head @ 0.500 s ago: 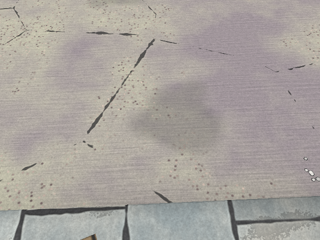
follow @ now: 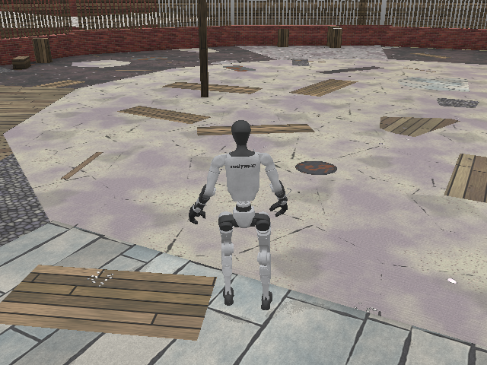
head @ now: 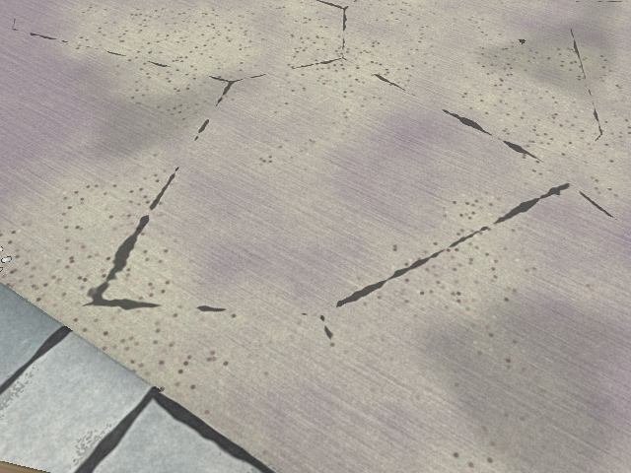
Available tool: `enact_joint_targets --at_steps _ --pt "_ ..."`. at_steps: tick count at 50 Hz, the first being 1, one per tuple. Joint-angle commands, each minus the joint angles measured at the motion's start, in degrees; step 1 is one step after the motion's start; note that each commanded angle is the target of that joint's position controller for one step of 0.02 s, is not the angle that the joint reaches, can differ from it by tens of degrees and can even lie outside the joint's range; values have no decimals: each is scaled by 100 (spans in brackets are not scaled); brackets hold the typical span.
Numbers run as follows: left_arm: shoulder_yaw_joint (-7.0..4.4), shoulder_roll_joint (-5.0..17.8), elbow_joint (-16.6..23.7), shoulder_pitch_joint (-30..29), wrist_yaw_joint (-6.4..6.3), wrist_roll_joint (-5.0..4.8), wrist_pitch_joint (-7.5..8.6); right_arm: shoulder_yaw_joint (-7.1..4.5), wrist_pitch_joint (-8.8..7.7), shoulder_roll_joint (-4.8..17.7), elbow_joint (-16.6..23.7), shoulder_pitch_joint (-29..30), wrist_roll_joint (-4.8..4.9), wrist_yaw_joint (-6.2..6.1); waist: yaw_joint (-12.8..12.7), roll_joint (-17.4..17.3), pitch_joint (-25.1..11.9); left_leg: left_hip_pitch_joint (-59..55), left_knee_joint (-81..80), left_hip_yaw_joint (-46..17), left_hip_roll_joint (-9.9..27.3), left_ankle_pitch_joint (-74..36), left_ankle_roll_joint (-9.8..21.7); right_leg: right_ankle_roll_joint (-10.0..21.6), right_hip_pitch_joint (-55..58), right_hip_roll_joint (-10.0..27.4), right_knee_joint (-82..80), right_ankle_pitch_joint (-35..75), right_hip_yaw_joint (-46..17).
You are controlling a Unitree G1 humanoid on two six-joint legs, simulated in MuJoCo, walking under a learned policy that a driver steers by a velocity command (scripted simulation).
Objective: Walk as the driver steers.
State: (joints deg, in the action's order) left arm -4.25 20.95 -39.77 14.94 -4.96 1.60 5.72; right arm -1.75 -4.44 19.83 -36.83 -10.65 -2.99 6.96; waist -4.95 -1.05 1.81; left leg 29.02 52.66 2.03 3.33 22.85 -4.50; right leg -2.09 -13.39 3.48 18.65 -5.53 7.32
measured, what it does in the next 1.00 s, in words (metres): walks ahead, turning left: left foot, then right foot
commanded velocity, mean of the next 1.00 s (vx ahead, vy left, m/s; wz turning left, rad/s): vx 0.21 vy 0.00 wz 0.38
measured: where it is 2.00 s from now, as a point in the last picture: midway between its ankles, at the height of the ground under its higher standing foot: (296, 319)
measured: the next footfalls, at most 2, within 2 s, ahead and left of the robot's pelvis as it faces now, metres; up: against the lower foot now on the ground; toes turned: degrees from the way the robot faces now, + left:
left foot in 0.08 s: +0.08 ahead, +0.11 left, +0.00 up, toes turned +8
right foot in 0.48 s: +0.15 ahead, -0.12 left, +0.00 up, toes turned +17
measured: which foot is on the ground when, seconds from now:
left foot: up 0.00-0.06, down 0.08-0.66, up 0.68-0.92, down 0.94-1.00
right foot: down 0.00-0.08, up 0.10-0.46, down 0.48-0.94, up 0.96-1.00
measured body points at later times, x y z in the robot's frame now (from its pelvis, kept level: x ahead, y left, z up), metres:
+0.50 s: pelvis +0.06 -0.01 -0.01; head +0.08 +0.01 +0.44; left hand +0.10 +0.29 -0.12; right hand +0.30 -0.20 -0.08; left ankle +0.04 +0.10 -0.74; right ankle +0.11 -0.13 -0.74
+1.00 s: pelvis +0.14 +0.06 -0.01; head +0.14 +0.08 +0.44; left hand +0.11 +0.34 -0.14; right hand +0.33 -0.16 -0.11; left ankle +0.12 +0.14 -0.74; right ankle +0.12 -0.11 -0.70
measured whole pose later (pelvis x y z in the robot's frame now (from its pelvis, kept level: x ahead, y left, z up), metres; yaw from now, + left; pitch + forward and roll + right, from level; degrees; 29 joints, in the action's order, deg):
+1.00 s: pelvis +0.14 +0.06 -0.01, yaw +20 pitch +1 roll -1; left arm -3.2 16.7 -45.3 18.5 1.1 0.4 0.2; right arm -2.1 -1.9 15.4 -39.1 -16.5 -1.6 1.2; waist 0.4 2.0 -0.4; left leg 17.8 34.0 4.0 -0.8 17.2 3.5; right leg 4.4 -18.2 1.7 52.3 -24.9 -2.7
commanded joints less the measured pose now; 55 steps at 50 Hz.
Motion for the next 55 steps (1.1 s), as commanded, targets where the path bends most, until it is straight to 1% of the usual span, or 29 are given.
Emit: enact_joint_targets --at_steps 1,4,5,6,7,10,11,15,19,22,24,25,26,27,29,31,33,34,36,38,40,42,43,45,46,48,49,51,55 --pt "-350 1059 760 -945 -66 165 209 -60 2 333 146 -592 135 293 415 603 -469 -1111 -945 28 124 -814 218 1064 -215 1405 -348 585 -580" --pt "-196 653 559 -629 28 196 309 -435 -232 903 119 -875 136 59 552 275 -524 -2088 -1918 -118 -218 -2077 955 586 -499 1393 716 -779 -349" --pt "-69 189 568 -100 56 50 313 -609 -342 1499 176 -1052 72 -141 447 -1026 -735 -2649 -2756 -1538 741 -4787 1957 -28 -855 692 2084 -1834 293" --pt "43 35 966 -27 1 -38 338 -716 -409 2030 496 -891 45 -166 256 -1411 -1218 -3185 -3186 -3641 1822 -5287 3373 -438 -1723 -291 2861 -3472 -136" --pt "41 215 881 -587 64 -149 244 -662 -502 1520 249 -1079 -110 -262 661 -775 -616 -2957 -3368 -3512 1614 -3759 2964 -460 -2329 -310 3244 -3224 -977" --pt "-56 595 628 -617 62 124 -5 -432 -397 755 323 -421 256 -341 486 -617 -570 -2390 -3399 -2771 1151 -2709 2181 -356 -2437 -65 4512 -2634 -1298" --pt "-3 542 575 -492 89 208 -23 -398 -326 734 416 -239 228 -354 320 -380 -492 -1843 -3505 -2594 1093 -2733 2084 -327 -2063 26 4511 -2393 -1282" --pt "111 286 287 -148 299 98 -132 -382 -270 795 732 152 114 -444 283 -292 -517 -1225 -3531 -2089 636 -2112 1889 -374 -1211 -28 3446 -1368 -952" --pt "198 174 294 -401 465 15 -209 -425 -220 845 712 -249 197 -355 714 -435 -453 -1458 -3186 -2438 736 -1689 1965 -318 -1051 -154 2278 -1412 -814" --pt "211 150 267 -377 520 -129 -142 -298 -116 655 642 -46 325 -237 536 -268 -554 -1345 -2813 -2663 675 -1949 1868 -156 -439 -226 1114 -459 -661" --pt "222 176 384 -401 570 -200 -68 -143 -57 378 500 -100 329 -160 352 -233 -732 -1071 -2595 -2711 412 -2090 1471 273 294 25 631 670 -808" --pt "144 637 533 -479 556 -203 10 -104 -10 219 543 -610 311 -193 648 415 -1156 -886 -2138 -2058 -156 -1022 885 1278 777 916 625 2122 -1645" --pt "153 616 594 -846 673 -167 77 -68 17 170 491 -824 241 -214 814 696 -1016 -608 -1841 -1144 -660 -41 206 1932 621 1427 295 1856 -2409" --pt "161 414 563 -980 775 -198 50 -146 121 401 398 -575 144 -295 753 277 -827 -882 -1849 -969 -472 -122 21 1665 290 1193 379 874 -2208" --pt "281 58 596 -1188 1077 -310 17 -115 255 323 201 -623 282 -369 808 337 -487 -1323 -2307 -941 -398 -720 5 836 -320 508 462 -273 -1560" --pt "175 259 587 -1067 1124 -261 -16 -117 244 400 294 -444 291 -347 715 361 -405 -1115 -2301 -885 -500 -726 245 653 -251 365 490 -708 -1320" --pt "-127 812 350 -208 911 49 -29 -265 215 756 265 -433 102 -455 209 633 -53 -124 -1967 -778 -740 1147 606 1175 228 636 15 -3731 -1788" --pt "-174 863 149 359 725 115 43 -248 159 596 359 -56 -36 -506 -65 878 171 716 -1419 -711 -659 945 607 1652 827 1370 -448 -4493 -2873" --pt "63 157 75 635 435 66 186 -19 34 -82 353 335 -107 -663 -312 1145 313 1690 -17 -734 -175 414 497 1975 1438 2235 -1072 -4155 -3881" --pt "206 -229 167 213 338 70 229 -22 -62 -197 295 174 -168 -709 25 962 68 1291 612 -490 -166 267 482 1594 1200 1715 -1084 -3393 -3005" --pt "141 22 306 -384 335 -19 189 -110 -72 -60 18 -359 -235 -587 364 805 255 -191 -275 181 -308 -35 444 1176 84 952 -1215 -2932 -1652" --pt "36 363 273 -473 402 23 126 -109 -136 -85 -9 -244 -93 -370 361 849 344 -907 -898 266 -367 -300 424 1157 -251 827 -986 -2558 -1285" --pt "-129 811 -50 10 577 -157 -163 -239 154 154 348 392 384 -362 247 867 114 -639 -1809 317 -353 -347 534 1132 239 626 -807 -2078 -1248" --pt "-137 589 -130 28 671 -261 -407 -185 334 19 172 -251 254 -409 526 951 -82 -1624 -2560 573 -544 -968 678 1121 43 730 -219 -1880 -1145" --pt "-82 324 -96 -117 649 -239 -443 -240 349 130 -96 -1089 187 -453 900 741 -264 -2682 -2443 405 -520 -719 792 1069 -686 661 396 -1843 -1040" --pt "233 -709 471 -982 644 -108 -392 -467 248 1164 -364 -2648 100 -603 1728 -1860 -323 -4064 -4130 -3280 1499 2457 1241 764 -3405 -582 4204 -2702 -519" --pt "180 -435 594 -1040 603 -100 -381 -497 267 1084 -259 -2299 143 -696 1549 -1238 -68 -3607 -4452 -4409 2007 3135 1678 881 -4165 -519 4846 -2356 -1385" --pt "71 -109 329 -814 641 -109 -349 -303 180 439 -146 -1383 171 -717 948 -319 338 -2853 -4225 -2892 1580 1870 1335 767 -3752 -66 4539 -1195 -1610" --pt "-19 -3 49 -669 864 -33 -531 -253 -37 287 -264 -1164 198 -809 736 -333 326 -2388 -4784 -1044 981 -38 968 408 -2896 -83 4016 -166 -1193"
